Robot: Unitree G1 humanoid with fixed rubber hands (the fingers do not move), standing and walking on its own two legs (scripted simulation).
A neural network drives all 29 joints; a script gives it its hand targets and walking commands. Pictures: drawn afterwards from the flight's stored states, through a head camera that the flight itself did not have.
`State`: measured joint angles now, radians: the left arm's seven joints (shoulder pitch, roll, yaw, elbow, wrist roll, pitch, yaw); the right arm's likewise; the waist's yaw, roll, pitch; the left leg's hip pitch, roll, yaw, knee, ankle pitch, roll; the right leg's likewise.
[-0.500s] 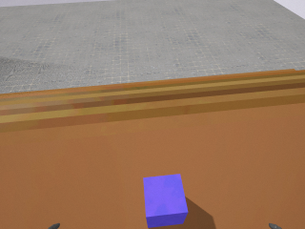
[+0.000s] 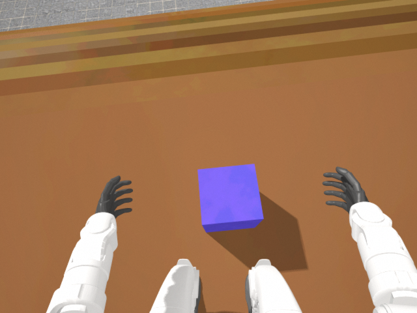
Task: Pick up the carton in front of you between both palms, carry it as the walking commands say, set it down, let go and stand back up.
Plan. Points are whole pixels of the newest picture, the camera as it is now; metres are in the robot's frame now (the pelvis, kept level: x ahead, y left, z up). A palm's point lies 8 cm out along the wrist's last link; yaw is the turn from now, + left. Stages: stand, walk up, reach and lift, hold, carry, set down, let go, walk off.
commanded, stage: reach and lift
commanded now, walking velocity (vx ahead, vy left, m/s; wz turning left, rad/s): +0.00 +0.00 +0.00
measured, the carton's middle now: (228, 200) +0.44 -0.02 -0.58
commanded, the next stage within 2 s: none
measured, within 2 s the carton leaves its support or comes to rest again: neither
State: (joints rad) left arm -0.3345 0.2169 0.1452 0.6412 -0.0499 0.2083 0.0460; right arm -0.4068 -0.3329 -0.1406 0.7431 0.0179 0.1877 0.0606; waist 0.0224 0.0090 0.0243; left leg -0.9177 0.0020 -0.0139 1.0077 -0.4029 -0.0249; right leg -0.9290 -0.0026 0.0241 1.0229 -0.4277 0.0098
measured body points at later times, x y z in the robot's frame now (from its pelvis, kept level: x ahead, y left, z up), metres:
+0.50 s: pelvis -0.06 -0.02 -0.06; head +0.24 -0.03 +0.27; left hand +0.45 +0.18 -0.17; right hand +0.49 -0.21 -0.17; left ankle +0.03 +0.13 -0.67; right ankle +0.03 -0.12 -0.67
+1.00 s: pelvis -0.07 +0.00 -0.25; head +0.28 -0.01 +0.04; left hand +0.43 +0.18 -0.41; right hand +0.46 -0.21 -0.41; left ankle +0.03 +0.13 -0.67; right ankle +0.03 -0.12 -0.67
